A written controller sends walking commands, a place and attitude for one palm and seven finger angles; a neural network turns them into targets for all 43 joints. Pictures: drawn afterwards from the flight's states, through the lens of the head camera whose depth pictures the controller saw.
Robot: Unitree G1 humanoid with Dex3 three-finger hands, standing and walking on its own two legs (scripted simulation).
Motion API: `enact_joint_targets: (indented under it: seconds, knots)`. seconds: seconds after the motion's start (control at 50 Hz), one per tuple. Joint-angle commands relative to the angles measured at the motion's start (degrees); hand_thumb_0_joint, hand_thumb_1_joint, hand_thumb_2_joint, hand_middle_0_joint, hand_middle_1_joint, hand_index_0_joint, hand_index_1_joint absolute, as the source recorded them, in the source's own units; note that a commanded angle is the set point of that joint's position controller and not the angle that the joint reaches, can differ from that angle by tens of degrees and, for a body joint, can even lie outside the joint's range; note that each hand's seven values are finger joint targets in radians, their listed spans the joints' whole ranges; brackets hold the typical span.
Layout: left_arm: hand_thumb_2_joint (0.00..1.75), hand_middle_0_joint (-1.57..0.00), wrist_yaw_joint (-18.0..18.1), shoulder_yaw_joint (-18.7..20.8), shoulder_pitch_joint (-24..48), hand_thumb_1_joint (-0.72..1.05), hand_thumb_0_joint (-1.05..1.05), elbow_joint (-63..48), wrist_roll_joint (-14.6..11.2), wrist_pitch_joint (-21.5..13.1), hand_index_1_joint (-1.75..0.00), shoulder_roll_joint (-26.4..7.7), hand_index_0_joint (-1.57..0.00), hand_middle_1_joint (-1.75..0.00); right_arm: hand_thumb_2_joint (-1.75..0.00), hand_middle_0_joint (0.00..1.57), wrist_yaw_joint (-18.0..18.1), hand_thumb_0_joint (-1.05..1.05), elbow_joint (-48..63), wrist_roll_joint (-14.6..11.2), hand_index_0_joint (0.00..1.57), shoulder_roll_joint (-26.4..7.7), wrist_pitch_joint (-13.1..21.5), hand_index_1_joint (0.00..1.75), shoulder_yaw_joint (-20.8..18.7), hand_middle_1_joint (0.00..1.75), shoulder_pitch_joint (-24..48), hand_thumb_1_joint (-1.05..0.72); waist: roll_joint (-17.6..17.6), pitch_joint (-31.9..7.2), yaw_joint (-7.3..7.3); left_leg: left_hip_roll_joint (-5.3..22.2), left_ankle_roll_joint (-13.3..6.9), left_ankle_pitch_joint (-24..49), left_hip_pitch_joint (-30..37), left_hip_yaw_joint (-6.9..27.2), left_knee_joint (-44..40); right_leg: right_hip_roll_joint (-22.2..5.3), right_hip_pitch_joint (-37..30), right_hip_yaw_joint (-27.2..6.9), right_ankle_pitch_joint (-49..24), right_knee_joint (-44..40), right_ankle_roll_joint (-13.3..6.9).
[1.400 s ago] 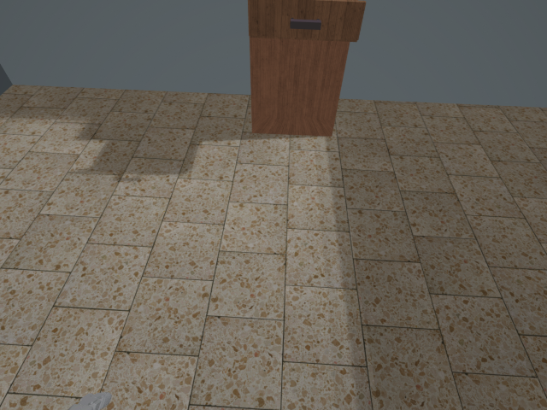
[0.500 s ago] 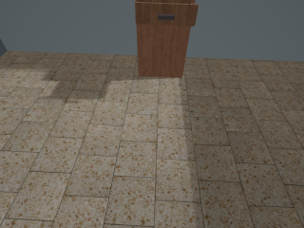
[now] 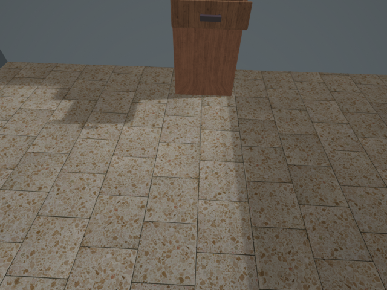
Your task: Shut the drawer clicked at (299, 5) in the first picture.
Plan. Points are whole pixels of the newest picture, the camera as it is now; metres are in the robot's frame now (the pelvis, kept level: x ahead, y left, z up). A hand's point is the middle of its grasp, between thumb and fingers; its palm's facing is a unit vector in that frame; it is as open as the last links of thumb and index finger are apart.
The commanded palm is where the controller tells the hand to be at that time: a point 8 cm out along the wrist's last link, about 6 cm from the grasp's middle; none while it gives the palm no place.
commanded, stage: look at it before walking up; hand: left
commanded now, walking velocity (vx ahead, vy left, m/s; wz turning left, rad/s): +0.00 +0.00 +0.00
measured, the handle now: (210, 16) +1.47 -0.01 -0.01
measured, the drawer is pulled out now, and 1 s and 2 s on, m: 0.29 0.29 0.29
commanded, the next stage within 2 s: walk to a spot facing it in 0.04 s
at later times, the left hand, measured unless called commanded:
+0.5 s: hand out of the picture +0.07 +0.17 -0.19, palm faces -0.11 -0.97 -0.21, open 7.4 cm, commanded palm none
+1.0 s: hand (130, 265) +0.22 +0.18 -0.21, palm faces -0.13 -0.98 -0.13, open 7.4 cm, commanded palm none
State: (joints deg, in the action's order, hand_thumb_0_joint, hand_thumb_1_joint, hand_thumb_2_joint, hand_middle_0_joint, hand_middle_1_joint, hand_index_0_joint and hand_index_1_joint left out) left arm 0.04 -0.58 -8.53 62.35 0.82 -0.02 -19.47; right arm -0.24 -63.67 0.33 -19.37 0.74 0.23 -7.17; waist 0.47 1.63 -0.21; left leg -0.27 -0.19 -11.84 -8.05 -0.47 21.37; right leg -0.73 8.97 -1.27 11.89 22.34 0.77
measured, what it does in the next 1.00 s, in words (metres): walks ahead: left foot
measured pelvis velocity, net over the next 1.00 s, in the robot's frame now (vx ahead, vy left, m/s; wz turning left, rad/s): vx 0.27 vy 0.01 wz -0.24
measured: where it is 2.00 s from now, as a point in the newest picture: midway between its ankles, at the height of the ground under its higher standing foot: (216, 205)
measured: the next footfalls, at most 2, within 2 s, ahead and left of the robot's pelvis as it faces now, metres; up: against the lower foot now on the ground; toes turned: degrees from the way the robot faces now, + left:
left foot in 0.94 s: +0.41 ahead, +0.07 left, +0.00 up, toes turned -4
right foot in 1.58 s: +0.60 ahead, -0.19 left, +0.00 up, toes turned -32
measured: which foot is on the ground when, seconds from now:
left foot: down 0.00-0.50, up 0.52-0.92, down 0.94-1.00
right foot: down 0.00-0.96, up 0.98-1.00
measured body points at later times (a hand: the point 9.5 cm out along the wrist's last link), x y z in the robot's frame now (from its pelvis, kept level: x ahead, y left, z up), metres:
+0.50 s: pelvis +0.06 -0.02 -0.02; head +0.06 -0.03 +0.43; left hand +0.07 +0.22 -0.17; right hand +0.02 -0.27 -0.18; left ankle +0.00 +0.12 -0.75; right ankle +0.05 -0.12 -0.75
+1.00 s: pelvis +0.27 +0.01 -0.03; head +0.31 +0.03 +0.42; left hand +0.23 +0.24 -0.20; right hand +0.34 -0.23 -0.16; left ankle +0.37 +0.07 -0.75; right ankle +0.07 -0.10 -0.69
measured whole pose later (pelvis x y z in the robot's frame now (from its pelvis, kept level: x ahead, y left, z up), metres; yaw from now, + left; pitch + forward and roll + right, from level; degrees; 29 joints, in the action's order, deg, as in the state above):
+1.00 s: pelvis +0.27 +0.01 -0.03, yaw -14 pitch -1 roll -1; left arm 0.8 2.6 -25.1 65.9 1.1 -2.3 -8.8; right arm -0.9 -56.7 1.3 -7.8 4.6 -2.0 -6.2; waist 2.7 3.9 -2.1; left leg 3.4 -4.1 -14.1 -25.6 -9.4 40.1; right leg -0.3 8.0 -2.8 28.2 54.7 -1.4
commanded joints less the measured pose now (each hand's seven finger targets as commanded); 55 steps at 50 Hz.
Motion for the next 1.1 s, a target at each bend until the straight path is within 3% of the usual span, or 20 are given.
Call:
enact_joint_targets:
  seconds: [0.0, 0.12, 0.16, 0.22, 0.3, 0.38, 0.44, 0.46, 0.48, 0.5, 0.58, 0.68, 0.82, 0.86, 0.88, 0.9, 0.92, 0.94, 1.0, 1.08]
  knots:
    - [0.9, -0.2, 0.7, 2.5, 2.5, 0.9, 0.0, -3.6, -0.2, -1.5, -0.3, -11.6, -0.2, -0.3, -0.9, 0.2, 0.9, 0.0, 3.6, 0.0, 0.2, -11.7, 1.3, 0.3, -2.4, 0.3, 2.9, -0.9, -0.3, -3.8, 0.16, 7.3, -1.5, 8.7, 1.3, 5.6, -3.1, -6.1, -0.6, -4.8, -8.6, -3.3, -2.3]
    - [0.9, -0.2, 0.7, 2.5, 2.4, 0.9, 0.0, -3.6, -0.2, -1.5, -0.3, -11.6, -0.2, -0.3, -0.9, 0.2, 0.9, 0.0, 3.5, 0.0, 0.2, -11.6, 1.3, 0.3, -2.4, 0.3, 3.0, -0.9, -0.2, -3.5, 0.17, 7.2, -1.4, 8.9, 1.5, 5.8, -3.3, -6.2, -0.8, -5.1, -9.1, -3.7, -2.4]
    - [0.9, -0.2, 0.8, 1.0, -1.5, 0.9, 0.0, -1.8, -0.1, -0.2, -0.3, -4.6, -0.2, -0.3, -0.9, 0.2, 0.7, 0.0, 1.9, 0.6, 0.2, -4.5, 0.2, 0.3, -0.7, 0.3, -0.7, -0.9, 0.3, -2.9, 0.24, 6.7, -0.2, -0.6, 1.3, 3.8, -2.4, -5.3, 0.9, -5.2, 2.0, -3.6, -1.6]
    - [0.9, -0.2, -0.1, 1.7, -3.6, 0.9, 0.0, -2.4, 0.4, 0.8, -0.3, -5.1, -0.2, -0.3, -0.9, 0.2, 0.4, 0.0, 2.2, 1.1, 0.2, -5.1, -0.5, 0.3, -1.4, 0.3, -2.8, -0.9, -0.2, 2.6, 0.14, 6.5, -0.8, -19.8, -3.4, 3.8, -2.9, -3.6, 6.8, -7.5, 19.5, -3.9, -2.8]
    - [0.9, -0.2, -1.1, 2.6, -5.2, 0.9, 0.0, -4.5, 0.6, 0.5, -0.3, -3.4, -0.2, -0.3, -0.9, 0.2, 0.5, 0.0, 3.4, 1.1, 0.2, -6.7, -0.1, 0.3, -2.7, 0.3, -5.8, -0.9, -4.1, 6.7, 0.79, 10.7, -3.8, -26.4, -3.1, 8.0, -4.8, 0.1, 14.1, -5.2, 19.0, 4.7, -3.5]
    - [0.9, -0.2, -1.6, 2.9, -2.3, 0.9, 0.0, -7.7, 0.5, -0.9, -0.3, 0.5, -0.2, -0.3, -0.9, 0.2, 0.9, 0.0, 3.0, 0.8, 0.2, -7.3, 1.4, 0.3, -4.3, 0.3, -12.0, -0.9, -9.3, 5.7, 3.02, 20.4, -10.1, -13.6, 6.2, 14.3, -8.5, -0.2, 23.2, 2.2, 15.5, 20.2, -1.9]
    - [0.9, -0.2, -1.8, 3.4, -10.3, 0.9, 0.0, -5.3, 0.5, -1.9, -0.3, 2.6, -0.2, -0.3, -0.9, 0.2, 1.0, 0.0, 3.4, 1.0, 0.2, -4.6, 1.7, 0.3, -3.8, 0.3, -8.9, -0.9, -6.3, 3.6, -1.8, 16.1, -6.0, -0.9, -2.2, 2.6, 3.1, -0.6, 6.4, 5.0, 8.7, 8.6, -2.3]
    - [0.9, -0.2, -1.5, 4.1, -18.2, 0.9, 0.0, -2.7, 0.7, -2.3, -0.3, 1.1, -0.2, -0.3, -0.9, 0.2, 0.9, 0.0, 4.1, 0.8, 0.2, -2.4, 1.9, 0.3, -3.4, 0.3, -7.4, -0.9, 0.6, 0.7, -5.23, 11.1, -3.1, -0.9, -10.6, -3.2, 16.2, -2.0, -6.0, 0.3, 5.2, 2.3, -3.8]
    - [0.9, -0.2, -0.5, 5.7, -26.7, 0.9, 0.0, 0.0, 1.0, -3.1, -0.3, -5.7, -0.2, -0.3, -0.9, 0.2, 0.5, 0.0, 6.8, 0.1, 0.2, 2.1, 2.5, 0.3, -2.4, 0.3, -5.1, -0.9, 21.2, -1.2, -7.83, 3.3, 0.3, -13.8, -27.2, -10.0, 33.7, -16.1, -16.9, -23.2, 2.8, -6.4, -9.0]
    - [0.9, -0.2, 0.4, 5.4, -31.0, 0.9, 0.0, 1.2, -0.1, -3.2, -0.3, -5.9, -0.2, -0.3, -0.9, 0.2, 0.3, 0.0, 8.9, 0.6, 0.2, 1.0, 2.9, 0.3, -2.4, 0.3, -0.9, -0.9, 16.0, -1.0, -8.63, 2.9, 0.2, -20.8, -32.4, -5.0, 41.2, -20.9, -18.0, -31.7, -4.5, -8.9, -12.4]
    - [0.9, -0.2, 1.0, 4.0, -22.5, 0.9, 0.0, -0.5, 0.3, -3.8, -0.3, 1.1, -0.2, -0.3, -0.9, 0.2, -0.1, 0.0, 6.4, 0.9, 0.2, 3.6, 2.6, 0.3, -3.1, 0.3, -1.2, -0.9, 1.4, 6.1, -3.38, 7.8, 0.7, -9.1, -32.6, -1.9, 45.1, -16.4, -8.0, -19.7, -8.9, -8.7, -13.5]
    - [0.9, -0.2, 1.3, 3.4, -21.2, 0.9, 0.0, 0.1, 0.6, -4.8, -0.3, 2.8, -0.2, -0.3, -0.9, 0.2, -1.0, 0.0, 6.6, 0.7, 0.2, 6.2, 1.3, 0.3, -3.6, 0.3, -2.6, -0.9, 5.1, 5.6, -0.21, 7.7, 2.5, -1.0, -30.4, -4.1, 38.1, -12.0, -4.1, -10.0, -12.0, -11.6, -11.4]
    - [0.9, -0.2, 1.7, 4.0, -21.1, 0.9, 0.0, 1.5, 0.7, -4.6, -0.3, 2.6, -0.2, -0.3, -0.9, 0.2, -1.7, 0.0, 10.0, 0.1, 0.2, 7.3, 2.5, 0.3, -3.3, 0.3, 3.6, -0.9, 7.4, 7.2, -1.32, 5.8, 0.4, 2.3, -20.9, -6.4, 19.8, -10.8, -3.1, -5.8, -17.9, -10.3, -8.9]
    - [0.9, -0.2, 1.7, 4.5, -19.7, 0.9, 0.0, 1.4, 0.7, -4.6, -0.3, 1.8, -0.2, -0.3, -0.9, 0.2, -1.1, 0.0, 8.4, 0.4, 0.2, 6.0, 3.0, 0.3, -3.9, 0.3, -2.4, -0.9, 6.0, 3.7, 1.77, 3.2, -0.7, 1.4, -11.0, -7.7, 14.8, -10.1, -3.5, -4.4, -27.5, -2.3, -8.2]
    - [0.9, -0.2, 1.6, 4.6, -19.2, 0.9, 0.0, 1.4, 0.6, -4.6, -0.3, 2.0, -0.2, -0.3, -0.9, 0.2, -0.5, 0.0, 5.8, 0.7, 0.2, 4.3, 3.3, 0.3, -4.4, 0.3, -10.3, -0.9, 4.3, -0.3, 4.89, 2.4, -1.4, 2.9, -1.2, -7.1, 11.7, -8.2, -1.4, -2.6, -29.7, 7.5, -7.0]
    - [0.9, -0.2, 1.4, 4.8, -19.8, 0.9, 0.0, 0.9, 0.2, -4.6, -0.3, 3.6, -0.2, -0.3, -0.9, 0.2, 0.2, 0.0, 3.4, 1.2, 0.2, 0.4, 3.5, 0.3, -5.3, 0.3, -20.1, -0.9, -1.8, -7.8, 8.32, 7.0, -2.4, 3.2, 12.0, -1.7, 9.9, -5.4, 3.6, -0.8, -21.6, 20.9, -5.5]
    - [0.9, -0.2, 0.7, 4.6, -25.0, 0.9, 0.0, 0.2, -0.5, -4.1, -0.3, 7.3, -0.2, -0.3, -0.9, 0.2, 0.7, 0.0, 2.0, 2.0, 0.2, -6.3, 3.7, 0.3, -6.9, 0.3, -25.2, -0.9, -19.1, -14.5, 7.39, 23.8, -7.4, -1.1, 23.7, 22.2, 2.5, 3.4, 17.8, 4.5, 11.6, 41.4, -2.9]
    - [0.9, -0.2, 0.7, 4.2, -21.8, 0.9, 0.0, -1.3, -0.2, -4.4, -0.3, 7.1, -0.2, -0.3, -0.9, 0.2, 0.9, 0.0, 2.0, 1.1, 0.2, -6.6, 3.1, 0.3, -6.7, 0.3, -25.3, -0.9, -18.2, -13.5, 7.05, 28.2, -9.6, -6.6, 19.8, 32.3, -6.7, 3.5, 22.7, -0.6, 19.9, 52.6, -3.6]
    - [0.9, -0.2, -0.2, 4.4, -13.6, 0.9, 0.0, -1.9, 0.7, -3.4, -0.3, 7.7, -0.2, -0.3, -0.9, 0.2, 1.2, 0.0, 5.0, 1.1, 0.2, 3.3, 3.7, 0.3, -4.3, 0.3, -11.9, -0.9, -3.6, 2.1, 2.12, 23.6, -7.9, -10.0, -2.3, 17.4, -10.4, -4.9, 25.3, -1.3, 7.0, 56.1, -3.0]
    - [0.9, -0.2, -0.7, 4.5, -16.2, 0.9, 0.0, -1.7, 1.3, -0.6, -0.3, 10.0, -0.2, -0.3, -0.9, 0.2, 1.4, 0.0, 3.8, 0.8, 0.2, 6.8, 5.0, 0.3, -3.4, 0.3, -11.2, -0.9, -5.5, 2.8, -1.98, 17.7, -5.6, -3.8, -10.2, 3.0, -12.1, -5.8, 20.6, -0.4, 1.1, 49.7, -1.7]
